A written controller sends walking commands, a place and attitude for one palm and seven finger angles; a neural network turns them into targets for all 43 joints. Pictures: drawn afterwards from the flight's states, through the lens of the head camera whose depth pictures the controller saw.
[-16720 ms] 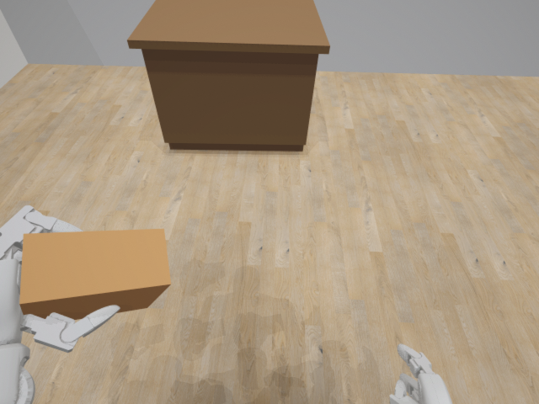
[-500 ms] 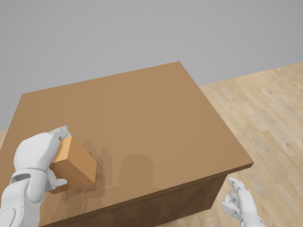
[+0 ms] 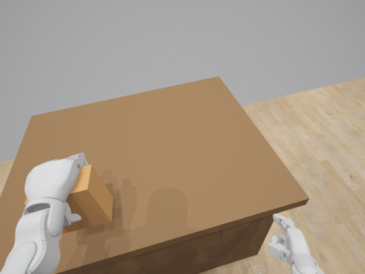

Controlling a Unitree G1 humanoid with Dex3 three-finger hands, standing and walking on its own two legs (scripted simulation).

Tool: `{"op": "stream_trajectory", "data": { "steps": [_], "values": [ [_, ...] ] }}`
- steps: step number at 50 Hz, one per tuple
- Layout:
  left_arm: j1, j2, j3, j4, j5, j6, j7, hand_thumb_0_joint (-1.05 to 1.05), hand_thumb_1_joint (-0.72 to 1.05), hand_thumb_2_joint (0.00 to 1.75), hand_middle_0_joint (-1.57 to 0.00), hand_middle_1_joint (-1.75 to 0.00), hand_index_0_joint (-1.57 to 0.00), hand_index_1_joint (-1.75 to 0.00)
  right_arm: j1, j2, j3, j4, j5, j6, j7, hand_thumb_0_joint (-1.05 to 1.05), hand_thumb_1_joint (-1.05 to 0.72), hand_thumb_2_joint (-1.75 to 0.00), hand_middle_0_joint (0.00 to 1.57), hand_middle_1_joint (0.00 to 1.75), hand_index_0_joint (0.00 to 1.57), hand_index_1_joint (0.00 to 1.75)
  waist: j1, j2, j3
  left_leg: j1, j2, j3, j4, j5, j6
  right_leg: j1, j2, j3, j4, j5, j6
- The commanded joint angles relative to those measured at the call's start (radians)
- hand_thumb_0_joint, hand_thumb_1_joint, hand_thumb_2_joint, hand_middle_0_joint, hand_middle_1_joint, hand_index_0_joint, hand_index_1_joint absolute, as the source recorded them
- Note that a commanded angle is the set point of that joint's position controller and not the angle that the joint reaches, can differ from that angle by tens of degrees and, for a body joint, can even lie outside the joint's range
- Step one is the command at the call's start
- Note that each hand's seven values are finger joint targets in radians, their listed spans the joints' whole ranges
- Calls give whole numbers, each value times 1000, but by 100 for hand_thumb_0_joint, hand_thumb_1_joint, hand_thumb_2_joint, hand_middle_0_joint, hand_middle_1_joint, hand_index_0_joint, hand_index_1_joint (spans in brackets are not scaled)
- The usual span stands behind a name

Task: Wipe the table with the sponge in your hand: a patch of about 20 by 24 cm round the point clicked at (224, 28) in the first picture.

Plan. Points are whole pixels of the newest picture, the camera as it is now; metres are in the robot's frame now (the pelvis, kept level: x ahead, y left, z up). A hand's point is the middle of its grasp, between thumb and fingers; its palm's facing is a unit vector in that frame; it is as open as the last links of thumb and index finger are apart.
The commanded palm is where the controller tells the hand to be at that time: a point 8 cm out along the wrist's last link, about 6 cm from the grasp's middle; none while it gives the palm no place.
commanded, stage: turn the palm down, sponge in hand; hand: left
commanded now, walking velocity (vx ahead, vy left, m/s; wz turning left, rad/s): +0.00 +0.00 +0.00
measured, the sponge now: (79, 206) +0.22 +0.29 +0.04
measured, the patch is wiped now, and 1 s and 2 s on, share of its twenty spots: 0.00 0.00 0.00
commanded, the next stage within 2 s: move the sponge above the wiping area in 0.18 s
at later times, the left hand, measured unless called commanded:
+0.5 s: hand (73, 194) +0.22 +0.28 +0.08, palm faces +0.00 -0.08 -1.00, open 10.7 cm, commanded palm +0.19 +0.28 +0.14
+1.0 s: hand (77, 194) +0.23 +0.29 +0.06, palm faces -0.03 -0.09 -1.00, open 10.7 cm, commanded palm +0.20 +0.28 +0.12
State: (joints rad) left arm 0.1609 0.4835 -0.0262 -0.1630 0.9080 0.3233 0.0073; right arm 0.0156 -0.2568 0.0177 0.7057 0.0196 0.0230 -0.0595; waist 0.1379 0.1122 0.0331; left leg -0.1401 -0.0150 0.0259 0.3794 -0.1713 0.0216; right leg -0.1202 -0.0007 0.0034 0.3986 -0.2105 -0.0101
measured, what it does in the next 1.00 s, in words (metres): stands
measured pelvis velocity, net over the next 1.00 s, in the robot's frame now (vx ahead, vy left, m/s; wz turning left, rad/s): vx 0.01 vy -0.01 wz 0.00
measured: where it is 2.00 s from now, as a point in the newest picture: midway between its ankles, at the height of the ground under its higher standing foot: outside the picture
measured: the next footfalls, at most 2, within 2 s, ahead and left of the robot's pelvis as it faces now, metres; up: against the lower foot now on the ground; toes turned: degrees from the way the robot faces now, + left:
none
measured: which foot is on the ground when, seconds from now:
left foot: down 0.00-1.00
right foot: down 0.00-1.00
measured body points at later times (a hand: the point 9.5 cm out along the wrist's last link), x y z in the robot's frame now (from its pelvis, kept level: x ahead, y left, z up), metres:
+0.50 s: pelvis +0.00 +0.00 +0.00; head -0.01 -0.05 +0.45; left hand +0.22 +0.28 +0.13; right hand +0.25 -0.20 -0.09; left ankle +0.03 +0.11 -0.74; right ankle +0.01 -0.12 -0.74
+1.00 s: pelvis +0.01 -0.01 +0.00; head +0.01 -0.04 +0.45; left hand +0.23 +0.29 +0.11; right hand +0.25 -0.21 -0.09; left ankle +0.03 +0.11 -0.74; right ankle +0.01 -0.12 -0.74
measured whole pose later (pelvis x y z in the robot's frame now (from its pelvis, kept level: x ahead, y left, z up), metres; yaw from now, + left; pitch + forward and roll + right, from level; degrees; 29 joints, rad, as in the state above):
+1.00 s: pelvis +0.01 -0.01 +0.00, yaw +0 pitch -3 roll +0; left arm 0.13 0.45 -0.04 -0.03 0.93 0.31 0.05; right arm 0.02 -0.25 0.01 0.73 0.02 0.01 -0.07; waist 0.13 0.10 0.02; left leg -0.15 -0.01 0.02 0.39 -0.19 0.01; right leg -0.13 0.01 0.00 0.40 -0.22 -0.02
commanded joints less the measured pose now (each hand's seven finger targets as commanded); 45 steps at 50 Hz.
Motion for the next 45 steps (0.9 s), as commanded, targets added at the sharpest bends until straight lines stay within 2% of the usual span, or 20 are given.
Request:
{"op": "stream_trajectory", "data": {
  "steps": [1, 4, 6, 9, 10, 14, 16, 19, 20, 24, 26, 29, 32, 34, 35, 37, 39, 41, 44, 45],
  "values": [
    [-227, 221, 140, -202, 26, -1, 41, 0, 10, 130, -120, -160, -120, -160, -221, -85, -20, -181, 5, -62, -6, 0, -90, -90, 20, 30, 20, 30, 2, -44, -190, 75, -7, -113, -38, 135, 10, -6, 13, 104, -78, 71, -67],
    [-240, 257, 173, -231, 28, -10, 47, 0, 10, 130, -120, -160, -120, -160, -233, -88, -22, -179, 3, -62, -10, 0, -90, -90, 20, 30, 20, 30, 6, -22, -194, 83, -8, -121, -40, 124, 9, 2, 23, 134, -80, 64, -75],
    [-221, 211, 137, -203, 23, -15, 46, 0, 10, 130, -120, -160, -120, -160, -216, -80, -22, -177, 5, -67, -9, 0, -90, -90, 20, 30, 20, 30, -3, -51, -182, 76, -5, -113, -38, 127, 11, -5, 14, 104, -80, 61, -67],
    [-257, 266, 180, -220, 37, -13, 52, 0, 10, 130, -120, -160, -120, -160, -236, -89, -21, -171, 0, -64, -12, 0, -90, -90, 20, 30, 20, 30, 8, -25, -186, 84, -11, -122, -42, 114, 9, -5, 24, 138, -85, 56, -75],
    [-236, 198, 126, -206, 30, -12, 51, 0, 10, 130, -120, -160, -120, -160, -222, -79, -22, -176, 4, -68, -10, 0, -90, -90, 20, 30, 20, 30, -2, -29, -187, 81, -6, -107, -36, 114, 12, -6, 17, 101, -79, 54, -68],
    [-250, 266, 183, -220, 30, -10, 57, 0, 10, 130, -120, -160, -120, -160, -238, -90, -22, -172, 3, -69, -13, 0, -90, -90, 20, 30, 20, 30, 10, -19, -198, 84, -12, -118, -41, 108, 9, 4, 25, 140, -82, 55, -76],
    [-243, 195, 118, -189, 34, -7, 51, 0, 10, 130, -120, -160, -120, -160, -226, -83, -21, -169, 4, -73, -10, 0, -90, -90, 20, 30, 20, 30, 0, -48, -196, 84, -9, -110, -34, 126, 8, -13, 16, 107, -78, 69, -68],
    [-249, 251, 167, -176, 34, 0, 52, 0, 10, 130, -120, -160, -120, -160, -234, -93, -22, -164, 3, -69, -13, 0, -90, -90, 20, 30, 20, 30, 6, -55, -183, 77, -13, -117, -40, 105, 9, -9, 26, 139, -84, 55, -75],
    [-231, 180, 108, -156, 27, 2, 50, 0, 10, 130, -120, -160, -120, -160, -219, -83, -22, -169, 7, -70, -13, 0, -90, -90, 20, 30, 20, 30, -8, -57, -176, 68, -10, -99, -34, 102, 13, -12, 18, 104, -83, 48, -67],
    [-259, 244, 158, -166, 39, -7, 58, 0, 10, 130, -120, -160, -120, -160, -223, -93, -25, -160, 4, -69, -14, 0, -90, -90, 20, 30, 20, 30, 0, -37, -182, 76, -13, -109, -35, 110, 9, -9, 25, 136, -86, 56, -75],
    [-266, 200, 118, -149, 40, -13, 60, 0, 10, 130, -120, -160, -120, -160, -211, -83, -24, -162, 5, -74, -14, 0, -90, -90, 20, 30, 20, 30, -7, -48, -195, 79, -11, -105, -31, 125, 10, -14, 17, 106, -80, 66, -68],
    [-289, 240, 153, -158, 48, -18, 71, 0, 10, 130, -120, -160, -120, -160, -218, -90, -26, -160, 2, -75, -16, 0, -90, -90, 20, 30, 20, 30, 3, -33, -208, 89, -16, -111, -29, 125, 8, -9, 27, 134, -81, 70, -77],
    [-248, 182, 111, -129, 45, -20, 74, 0, 10, 130, -120, -160, -120, -160, -206, -87, -32, -158, 3, -75, -11, 0, -90, -90, 20, 30, 20, 30, -1, -56, -213, 87, -11, -103, -21, 152, 8, -15, 17, 106, -74, 96, -69],
    [-272, 224, 141, -142, 50, -12, 80, 0, 10, 130, -120, -160, -120, -160, -223, -92, -27, -159, 2, -72, -11, 0, -90, -90, 20, 30, 20, 30, 6, -33, -199, 85, -15, -115, -30, 132, 5, -17, 26, 130, -78, 78, -77],
    [-260, 156, 89, -139, 44, -12, 82, 0, 10, 130, -120, -160, -120, -160, -206, -84, -32, -162, 7, -75, -10, 0, -90, -90, 20, 30, 20, 30, -9, -29, -214, 85, -8, -97, -23, 139, 9, -13, 21, 97, -69, 86, -71],
    [-254, 195, 115, -101, 49, -5, 81, 0, 10, 130, -120, -160, -120, -160, -209, -93, -30, -153, 5, -71, -9, 0, -90, -90, 20, 30, 20, 30, -1, -73, -201, 77, -12, -107, -23, 148, 7, -20, 18, 106, -76, 98, -69],
    [-250, 238, 161, -121, 44, -3, 90, 0, 10, 130, -120, -160, -120, -160, -211, -97, -33, -153, 6, -67, -12, 0, -90, -90, 20, 30, 20, 30, 2, -43, -206, 77, -14, -106, -24, 136, 8, -2, 24, 131, -78, 85, -76],
    [-259, 184, 111, -99, 44, -3, 86, 0, 10, 130, -120, -160, -120, -160, -203, -88, -31, -157, 8, -70, -11, 0, -90, -90, 20, 30, 20, 30, -8, -61, -199, 73, -12, -99, -20, 151, 9, -11, 16, 102, -74, 99, -69],
    [-280, 238, 153, -105, 52, -10, 90, 0, 10, 130, -120, -160, -120, -160, -212, -97, -32, -152, 4, -70, -15, 0, -90, -90, 20, 30, 20, 30, -1, -49, -218, 91, -16, -104, -14, 163, 10, -9, 24, 130, -75, 121, -76],
    [-243, 178, 111, -84, 43, -10, 86, 0, 10, 130, -120, -160, -120, -160, -199, -88, -32, -159, 6, -71, -14, 0, -90, -90, 20, 30, 20, 30, -6, -51, -208, 79, -15, -95, -11, 160, 13, -7, 17, 97, -72, 116, -69]
  ]
}}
